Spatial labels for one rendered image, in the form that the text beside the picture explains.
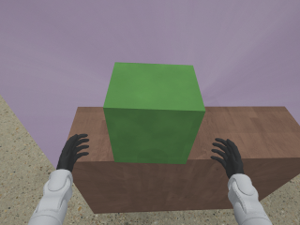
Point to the right robot forearm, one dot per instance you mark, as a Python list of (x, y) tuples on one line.
[(245, 201)]

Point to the pedestal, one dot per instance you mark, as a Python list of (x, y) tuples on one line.
[(267, 138)]

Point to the right robot hand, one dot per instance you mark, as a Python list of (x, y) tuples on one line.
[(232, 161)]

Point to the left robot hand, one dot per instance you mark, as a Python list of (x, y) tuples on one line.
[(69, 154)]

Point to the carton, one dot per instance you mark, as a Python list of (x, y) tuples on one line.
[(153, 112)]

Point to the left robot forearm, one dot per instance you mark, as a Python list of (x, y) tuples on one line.
[(53, 206)]

